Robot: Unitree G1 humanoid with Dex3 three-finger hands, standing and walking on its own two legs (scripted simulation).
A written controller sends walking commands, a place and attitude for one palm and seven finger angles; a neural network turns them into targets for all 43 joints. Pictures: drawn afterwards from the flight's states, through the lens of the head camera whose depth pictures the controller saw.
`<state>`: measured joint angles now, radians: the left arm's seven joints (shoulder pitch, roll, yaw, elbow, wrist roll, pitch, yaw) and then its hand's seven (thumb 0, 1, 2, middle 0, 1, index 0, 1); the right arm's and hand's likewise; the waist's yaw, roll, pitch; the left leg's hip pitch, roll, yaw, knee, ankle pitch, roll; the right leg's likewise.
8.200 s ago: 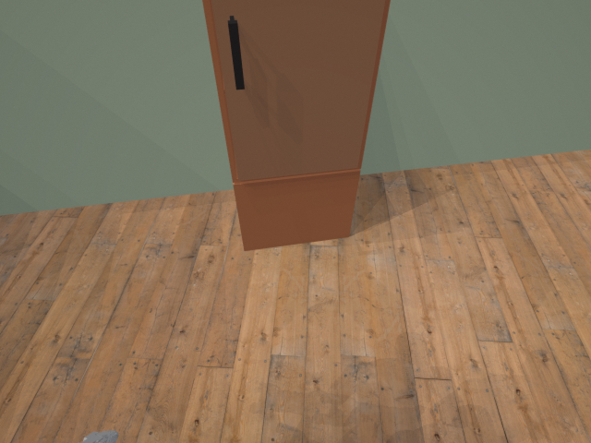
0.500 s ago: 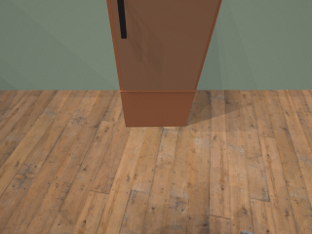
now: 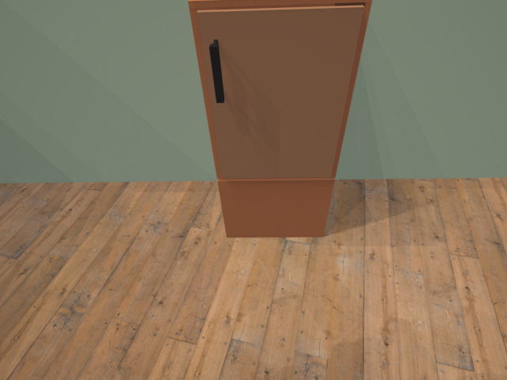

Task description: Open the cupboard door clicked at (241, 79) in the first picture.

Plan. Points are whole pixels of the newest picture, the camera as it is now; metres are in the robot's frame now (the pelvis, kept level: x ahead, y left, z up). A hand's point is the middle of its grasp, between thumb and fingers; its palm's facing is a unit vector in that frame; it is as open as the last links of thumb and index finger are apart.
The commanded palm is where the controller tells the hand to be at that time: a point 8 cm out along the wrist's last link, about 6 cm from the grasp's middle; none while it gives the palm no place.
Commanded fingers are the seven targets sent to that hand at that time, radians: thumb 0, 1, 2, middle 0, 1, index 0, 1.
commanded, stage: take the last steps up to it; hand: left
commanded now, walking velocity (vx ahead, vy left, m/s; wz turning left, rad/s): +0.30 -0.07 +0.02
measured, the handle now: (218, 71) +0.89 +0.15 +0.10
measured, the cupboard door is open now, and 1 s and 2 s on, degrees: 0 0 0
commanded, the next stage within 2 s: come to a stop and stand still in 0.88 s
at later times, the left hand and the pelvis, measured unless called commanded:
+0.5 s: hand out of the picture +0.00 +0.16 -0.18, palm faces +0.12 -0.99 -0.09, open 7.4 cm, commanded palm none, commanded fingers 0.00 0.90 0.90 -0.20 -0.30 -0.20 -0.30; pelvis +0.13 +0.04 -0.01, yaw -1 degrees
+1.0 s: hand (206, 260) +0.42 +0.15 -0.16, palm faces -0.07 -0.97 -0.22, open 7.3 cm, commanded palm none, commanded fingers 0.00 0.90 0.90 -0.20 -0.30 -0.20 -0.30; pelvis +0.30 -0.03 -0.01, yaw -2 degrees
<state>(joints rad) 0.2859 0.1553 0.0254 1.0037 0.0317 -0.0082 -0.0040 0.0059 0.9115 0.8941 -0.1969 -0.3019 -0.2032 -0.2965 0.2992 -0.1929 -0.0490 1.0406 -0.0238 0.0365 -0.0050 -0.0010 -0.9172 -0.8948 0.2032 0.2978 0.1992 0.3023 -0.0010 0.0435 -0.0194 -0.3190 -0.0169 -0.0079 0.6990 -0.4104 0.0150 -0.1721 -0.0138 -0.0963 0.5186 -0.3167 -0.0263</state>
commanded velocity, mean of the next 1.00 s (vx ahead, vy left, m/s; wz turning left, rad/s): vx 0.23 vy -0.07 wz -0.01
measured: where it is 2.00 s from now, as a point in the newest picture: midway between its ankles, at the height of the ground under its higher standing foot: outside the picture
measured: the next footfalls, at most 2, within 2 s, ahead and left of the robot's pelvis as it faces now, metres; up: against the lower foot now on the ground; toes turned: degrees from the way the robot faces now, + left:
left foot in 0.44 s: +0.23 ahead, +0.13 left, +0.00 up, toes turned +9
right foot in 0.94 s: +0.41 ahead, -0.14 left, +0.00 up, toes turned -10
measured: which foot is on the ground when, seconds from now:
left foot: up 0.00-0.42, down 0.44-0.94, up 0.96-1.00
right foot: down 0.00-0.44, up 0.46-0.92, down 0.94-1.00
